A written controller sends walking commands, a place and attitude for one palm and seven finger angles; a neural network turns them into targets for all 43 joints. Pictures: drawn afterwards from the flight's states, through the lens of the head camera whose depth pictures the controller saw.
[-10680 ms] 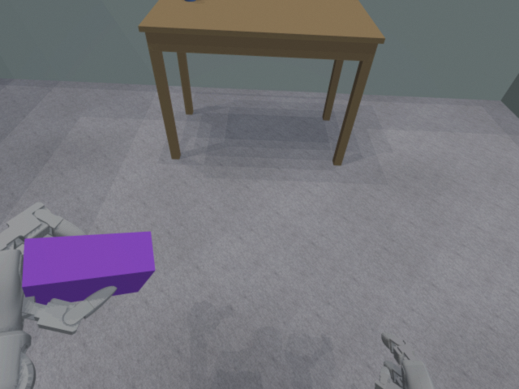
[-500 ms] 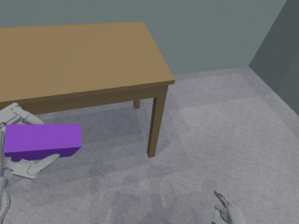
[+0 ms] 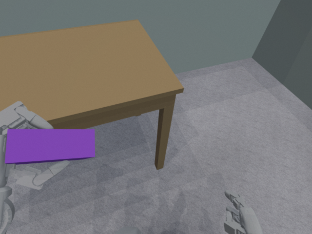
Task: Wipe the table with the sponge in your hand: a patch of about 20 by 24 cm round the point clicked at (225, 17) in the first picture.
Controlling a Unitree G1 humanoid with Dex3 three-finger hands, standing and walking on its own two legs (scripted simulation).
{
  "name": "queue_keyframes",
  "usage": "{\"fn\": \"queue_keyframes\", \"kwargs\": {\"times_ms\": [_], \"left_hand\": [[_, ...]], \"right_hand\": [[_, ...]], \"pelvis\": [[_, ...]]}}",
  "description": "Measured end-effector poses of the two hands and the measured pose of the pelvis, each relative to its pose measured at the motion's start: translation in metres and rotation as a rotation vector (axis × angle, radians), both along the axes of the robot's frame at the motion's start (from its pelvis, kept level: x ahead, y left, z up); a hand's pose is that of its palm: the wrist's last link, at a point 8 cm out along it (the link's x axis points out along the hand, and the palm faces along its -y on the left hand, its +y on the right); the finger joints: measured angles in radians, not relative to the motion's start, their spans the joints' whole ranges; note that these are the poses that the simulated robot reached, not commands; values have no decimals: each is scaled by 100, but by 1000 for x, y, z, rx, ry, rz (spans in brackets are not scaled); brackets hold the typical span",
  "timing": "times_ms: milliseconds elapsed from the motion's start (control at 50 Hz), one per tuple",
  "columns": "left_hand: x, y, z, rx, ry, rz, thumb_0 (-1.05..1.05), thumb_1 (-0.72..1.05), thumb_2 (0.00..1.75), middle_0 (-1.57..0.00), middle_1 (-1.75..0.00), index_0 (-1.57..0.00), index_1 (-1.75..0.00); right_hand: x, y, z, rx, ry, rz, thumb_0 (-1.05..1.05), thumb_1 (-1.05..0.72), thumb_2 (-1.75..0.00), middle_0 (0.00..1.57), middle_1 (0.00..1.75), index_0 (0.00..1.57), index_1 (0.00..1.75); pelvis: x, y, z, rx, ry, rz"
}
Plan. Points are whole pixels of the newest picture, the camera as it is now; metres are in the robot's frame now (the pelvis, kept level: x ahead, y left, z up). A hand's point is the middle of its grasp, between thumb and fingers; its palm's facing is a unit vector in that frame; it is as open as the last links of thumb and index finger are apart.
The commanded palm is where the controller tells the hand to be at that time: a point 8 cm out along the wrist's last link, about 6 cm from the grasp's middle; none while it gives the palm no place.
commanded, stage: shuffle to correct the standing spot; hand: left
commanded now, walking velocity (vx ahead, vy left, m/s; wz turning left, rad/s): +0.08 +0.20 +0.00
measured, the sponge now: (65, 146) +0.24 +0.19 +0.16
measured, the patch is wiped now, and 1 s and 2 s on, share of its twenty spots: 0.00 0.00 0.00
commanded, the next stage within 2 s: none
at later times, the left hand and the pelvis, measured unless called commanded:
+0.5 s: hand out of the picture +0.27 +0.34 +0.18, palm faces +0.34 -0.79 -0.51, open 9.4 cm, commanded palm +0.22 +0.38 +0.19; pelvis +0.06 +0.10 +0.00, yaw -1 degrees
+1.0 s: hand out of the picture +0.27 +0.43 +0.18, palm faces +0.43 -0.76 -0.48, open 9.3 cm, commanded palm +0.22 +0.45 +0.19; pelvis +0.06 +0.17 +0.01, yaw +0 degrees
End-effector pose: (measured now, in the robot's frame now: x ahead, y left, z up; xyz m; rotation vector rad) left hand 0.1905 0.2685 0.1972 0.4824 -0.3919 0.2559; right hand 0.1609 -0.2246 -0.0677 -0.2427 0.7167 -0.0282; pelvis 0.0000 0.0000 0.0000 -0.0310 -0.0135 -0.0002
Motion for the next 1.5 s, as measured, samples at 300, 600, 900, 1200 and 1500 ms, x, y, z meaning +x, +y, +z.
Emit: {"fn": "queue_keyframes", "kwargs": {"times_ms": [300, 600, 900, 1200, 1500], "left_hand": [[47, 73, -3, 129, 14, 63, -1, -43, 100, -82, -134, -83, -133], [57, 154, -10, 80, 38, 109, -1, -43, 100, -82, -134, -83, -134], [48, 158, 26, 119, 17, 76, -1, -42, 100, -82, -134, -83, -134], [40, 218, -6, -33, 71, 75, -1, -42, 100, -82, -134, -83, -134], [6, 276, 3, 30, 75, 167, -1, -42, 100, -82, -134, -83, -134]], "right_hand": [[29, 62, -32, 52, 6, -109, 1, -91, -90, 20, 30, 20, 30], [56, 123, -23, -1, 44, -99, 1, -91, -90, 21, 30, 20, 30], [63, 168, -20, 92, -14, -52, 1, -91, -90, 21, 30, 20, 30], [33, 189, -8, -82, 61, -111, 1, -91, -90, 20, 30, 20, 30], [25, 286, -33, 107, 41, -25, 1, -90, -90, 21, 30, 20, 30]], "pelvis": [[34, 61, -19, 73, -22, -28], [61, 133, -12, 63, -15, -13], [60, 159, -2, 55, -4, -7], [50, 225, 2, 78, -20, 12], [31, 267, -3, 55, -13, 24]]}}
